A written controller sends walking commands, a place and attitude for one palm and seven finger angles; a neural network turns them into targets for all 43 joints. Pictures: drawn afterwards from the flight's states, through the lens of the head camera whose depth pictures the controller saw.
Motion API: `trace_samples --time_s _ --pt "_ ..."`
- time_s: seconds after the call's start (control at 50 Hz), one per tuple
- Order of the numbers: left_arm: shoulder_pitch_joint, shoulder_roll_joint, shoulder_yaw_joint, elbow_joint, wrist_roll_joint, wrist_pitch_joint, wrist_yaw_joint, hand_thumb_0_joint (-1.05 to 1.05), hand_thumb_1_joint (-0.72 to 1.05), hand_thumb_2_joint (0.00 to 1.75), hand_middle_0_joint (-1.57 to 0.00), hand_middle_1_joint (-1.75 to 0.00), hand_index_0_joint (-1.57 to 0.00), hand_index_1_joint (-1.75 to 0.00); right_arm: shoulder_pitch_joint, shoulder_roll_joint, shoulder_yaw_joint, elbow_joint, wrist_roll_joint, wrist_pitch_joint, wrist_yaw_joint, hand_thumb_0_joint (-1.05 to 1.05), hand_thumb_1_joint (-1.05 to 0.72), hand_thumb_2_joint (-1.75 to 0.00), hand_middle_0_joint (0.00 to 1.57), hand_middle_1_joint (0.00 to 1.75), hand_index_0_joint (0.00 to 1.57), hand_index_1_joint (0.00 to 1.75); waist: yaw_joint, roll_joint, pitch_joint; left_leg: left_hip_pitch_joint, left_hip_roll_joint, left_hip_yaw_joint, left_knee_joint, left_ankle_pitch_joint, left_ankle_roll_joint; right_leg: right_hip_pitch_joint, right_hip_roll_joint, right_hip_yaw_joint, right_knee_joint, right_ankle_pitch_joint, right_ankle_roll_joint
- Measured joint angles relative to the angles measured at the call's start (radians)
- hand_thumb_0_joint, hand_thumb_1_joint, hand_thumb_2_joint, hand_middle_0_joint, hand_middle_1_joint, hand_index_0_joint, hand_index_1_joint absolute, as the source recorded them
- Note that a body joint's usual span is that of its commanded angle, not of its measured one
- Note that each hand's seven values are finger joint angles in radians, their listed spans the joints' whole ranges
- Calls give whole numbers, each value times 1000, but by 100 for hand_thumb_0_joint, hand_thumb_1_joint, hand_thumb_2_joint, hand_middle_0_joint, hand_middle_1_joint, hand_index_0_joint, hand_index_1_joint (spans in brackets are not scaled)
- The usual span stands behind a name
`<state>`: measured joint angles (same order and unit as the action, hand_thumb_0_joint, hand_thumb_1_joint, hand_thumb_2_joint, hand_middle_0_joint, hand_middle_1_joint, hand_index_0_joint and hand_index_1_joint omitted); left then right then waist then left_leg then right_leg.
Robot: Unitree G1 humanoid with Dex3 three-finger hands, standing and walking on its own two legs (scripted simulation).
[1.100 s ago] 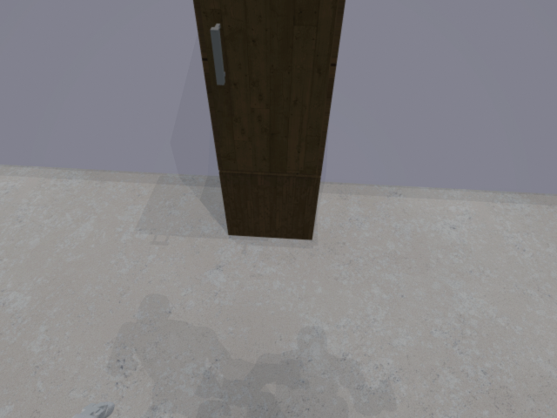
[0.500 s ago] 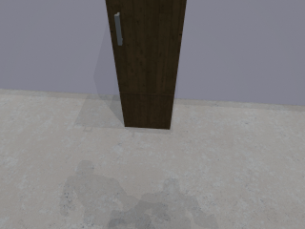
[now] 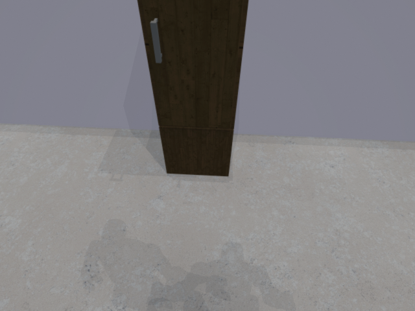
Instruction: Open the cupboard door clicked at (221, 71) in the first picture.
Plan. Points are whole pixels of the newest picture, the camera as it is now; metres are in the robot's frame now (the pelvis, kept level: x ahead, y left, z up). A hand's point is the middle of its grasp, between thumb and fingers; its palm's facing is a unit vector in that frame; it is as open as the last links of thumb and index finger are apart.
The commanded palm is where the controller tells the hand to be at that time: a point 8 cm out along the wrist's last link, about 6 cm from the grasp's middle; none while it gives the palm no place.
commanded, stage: look at it before walking up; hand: left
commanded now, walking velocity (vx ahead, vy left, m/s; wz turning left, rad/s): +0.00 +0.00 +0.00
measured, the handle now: (157, 40) +1.00 +0.25 +0.08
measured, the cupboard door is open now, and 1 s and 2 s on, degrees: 0 0 0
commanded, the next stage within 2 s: take the last steps up to it in 0.34 s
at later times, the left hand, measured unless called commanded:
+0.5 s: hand out of the picture +0.08 +0.25 -0.15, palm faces -0.02 -0.94 -0.34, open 7.4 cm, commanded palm none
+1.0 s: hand out of the picture +0.14 +0.22 -0.18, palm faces +0.00 -0.99 -0.15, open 7.4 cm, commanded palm none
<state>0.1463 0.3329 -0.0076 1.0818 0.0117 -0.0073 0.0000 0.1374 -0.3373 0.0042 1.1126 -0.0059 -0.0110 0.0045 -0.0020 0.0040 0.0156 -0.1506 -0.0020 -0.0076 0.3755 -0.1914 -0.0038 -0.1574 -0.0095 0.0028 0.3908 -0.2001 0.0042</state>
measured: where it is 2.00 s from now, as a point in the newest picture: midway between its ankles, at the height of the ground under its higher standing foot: (200, 269)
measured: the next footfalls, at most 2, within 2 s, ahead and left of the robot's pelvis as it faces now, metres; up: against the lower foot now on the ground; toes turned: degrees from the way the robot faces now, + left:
right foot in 1.18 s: +0.35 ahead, -0.08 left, +0.00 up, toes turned -8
left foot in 1.60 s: +0.48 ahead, +0.17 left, +0.00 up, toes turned +9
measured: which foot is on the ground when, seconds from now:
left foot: down 0.00-1.00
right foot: down 0.00-0.78, up 0.80-1.00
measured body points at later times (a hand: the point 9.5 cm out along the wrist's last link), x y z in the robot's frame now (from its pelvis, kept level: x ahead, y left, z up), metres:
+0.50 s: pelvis +0.01 +0.00 +0.00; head +0.01 +0.00 +0.45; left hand +0.08 +0.30 -0.13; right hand +0.09 -0.29 -0.13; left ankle +0.01 +0.12 -0.75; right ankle +0.01 -0.12 -0.75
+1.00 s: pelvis +0.12 +0.04 -0.01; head +0.15 +0.06 +0.44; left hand +0.14 +0.27 -0.17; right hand +0.00 -0.15 -0.14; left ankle +0.01 +0.12 -0.75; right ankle +0.15 -0.09 -0.67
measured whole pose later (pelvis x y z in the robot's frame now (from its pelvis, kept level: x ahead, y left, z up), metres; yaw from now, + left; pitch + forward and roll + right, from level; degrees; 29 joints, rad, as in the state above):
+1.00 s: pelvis +0.12 +0.04 -0.01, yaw +0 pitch +0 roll -1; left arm 0.26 0.18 0.04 1.07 0.02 0.01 -0.01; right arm 0.51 -0.10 0.01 1.17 -0.01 -0.07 -0.03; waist -0.03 -0.02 0.05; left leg 0.03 -0.03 0.06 0.31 -0.34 0.06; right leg -0.54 -0.07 -0.07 1.05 -0.32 -0.01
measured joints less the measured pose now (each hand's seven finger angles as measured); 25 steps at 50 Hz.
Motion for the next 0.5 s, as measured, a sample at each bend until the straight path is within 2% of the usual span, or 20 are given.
trace_samples --time_s 0.5 --pt "0 6 0 4 -1 -1 2 1 90 90 -20 -30 -20 -30 -20 -2 3 -1 2 0 -3 1 -90 -90 21 30 20 30 5 -5 9 22 -1 1 -22 -4 2 24 -1 1 -27 -1 3"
